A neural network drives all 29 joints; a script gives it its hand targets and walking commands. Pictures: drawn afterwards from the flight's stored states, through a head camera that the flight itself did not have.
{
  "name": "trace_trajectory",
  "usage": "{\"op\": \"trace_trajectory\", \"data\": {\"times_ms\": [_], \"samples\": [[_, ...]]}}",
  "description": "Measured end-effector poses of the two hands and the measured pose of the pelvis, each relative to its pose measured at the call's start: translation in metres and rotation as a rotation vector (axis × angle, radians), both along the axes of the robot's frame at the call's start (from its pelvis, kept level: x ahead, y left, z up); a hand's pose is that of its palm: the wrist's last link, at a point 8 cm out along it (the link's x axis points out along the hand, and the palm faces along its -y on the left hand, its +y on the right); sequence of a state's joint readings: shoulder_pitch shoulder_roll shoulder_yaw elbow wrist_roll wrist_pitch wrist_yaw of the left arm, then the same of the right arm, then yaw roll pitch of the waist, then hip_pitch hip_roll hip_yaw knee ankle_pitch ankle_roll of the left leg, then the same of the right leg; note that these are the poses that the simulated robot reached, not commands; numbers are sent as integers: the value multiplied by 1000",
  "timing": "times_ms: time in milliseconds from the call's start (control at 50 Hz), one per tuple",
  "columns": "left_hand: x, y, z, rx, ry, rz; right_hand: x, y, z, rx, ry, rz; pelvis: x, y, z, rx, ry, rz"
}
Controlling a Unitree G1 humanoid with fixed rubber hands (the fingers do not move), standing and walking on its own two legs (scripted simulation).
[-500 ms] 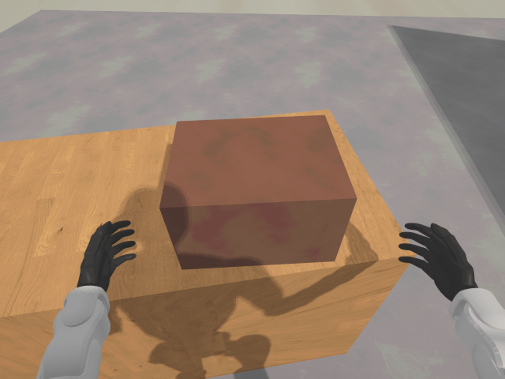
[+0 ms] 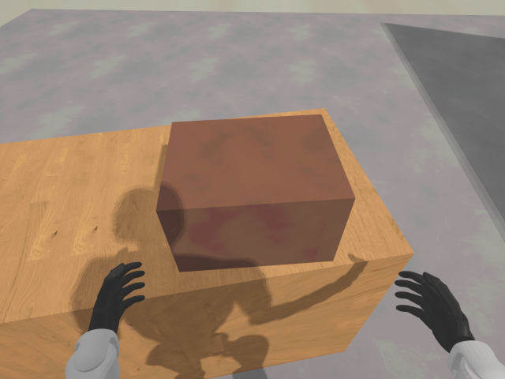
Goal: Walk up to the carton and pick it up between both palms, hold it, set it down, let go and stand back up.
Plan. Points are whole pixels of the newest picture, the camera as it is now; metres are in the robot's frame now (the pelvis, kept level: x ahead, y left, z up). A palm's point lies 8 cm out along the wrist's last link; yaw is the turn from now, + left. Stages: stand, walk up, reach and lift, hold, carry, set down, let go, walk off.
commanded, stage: set down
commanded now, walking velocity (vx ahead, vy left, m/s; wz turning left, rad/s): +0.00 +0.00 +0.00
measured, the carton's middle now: (252, 191) +0.48 +0.06 +0.01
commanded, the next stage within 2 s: let go in 0.90 s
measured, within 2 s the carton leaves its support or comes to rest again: neither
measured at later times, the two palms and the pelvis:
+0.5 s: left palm (117, 357) +0.17 +0.25 -0.04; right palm (434, 364) +0.19 -0.23 -0.04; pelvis +0.01 +0.00 +0.00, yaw +0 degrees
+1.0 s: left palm out of the picture +0.15 +0.23 -0.08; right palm out of the picture +0.16 -0.23 -0.08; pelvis +0.00 -0.01 +0.00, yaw +0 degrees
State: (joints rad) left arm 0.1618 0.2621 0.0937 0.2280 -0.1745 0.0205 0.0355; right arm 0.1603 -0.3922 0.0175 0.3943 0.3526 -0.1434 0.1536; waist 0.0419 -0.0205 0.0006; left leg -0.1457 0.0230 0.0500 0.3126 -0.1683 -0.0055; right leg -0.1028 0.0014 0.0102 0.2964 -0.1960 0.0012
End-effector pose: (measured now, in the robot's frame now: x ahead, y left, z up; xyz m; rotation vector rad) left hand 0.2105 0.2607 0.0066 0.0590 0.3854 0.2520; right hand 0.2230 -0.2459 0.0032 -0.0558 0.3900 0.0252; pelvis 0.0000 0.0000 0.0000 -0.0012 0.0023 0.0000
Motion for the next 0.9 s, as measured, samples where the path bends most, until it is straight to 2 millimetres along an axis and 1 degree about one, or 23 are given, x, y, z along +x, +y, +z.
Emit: {"op": "trace_trajectory", "data": {"times_ms": [60,160,300,480,700,900], "samples": [[-3,0,-4,3,23,-3,-4,1,-5,-10,19,-4,3,0,0,-1,-8,-2],[-15,-1,-15,2,77,-4,-13,1,-13,-29,52,-13,6,-1,0,-1,-18,-2],[-28,-6,-31,1,147,-15,-23,6,-26,-49,101,-21,7,-2,0,-1,-25,0],[-38,-12,-46,8,221,-43,-35,14,-44,-74,154,-36,6,-3,0,-1,-38,-2],[-52,-21,-66,14,326,-73,-48,18,-61,-111,218,-51,5,-4,0,-1,-53,-1],[-60,-30,-81,18,419,-108,-59,21,-76,-134,278,-62,2,-5,-1,-1,-67,1]]}}
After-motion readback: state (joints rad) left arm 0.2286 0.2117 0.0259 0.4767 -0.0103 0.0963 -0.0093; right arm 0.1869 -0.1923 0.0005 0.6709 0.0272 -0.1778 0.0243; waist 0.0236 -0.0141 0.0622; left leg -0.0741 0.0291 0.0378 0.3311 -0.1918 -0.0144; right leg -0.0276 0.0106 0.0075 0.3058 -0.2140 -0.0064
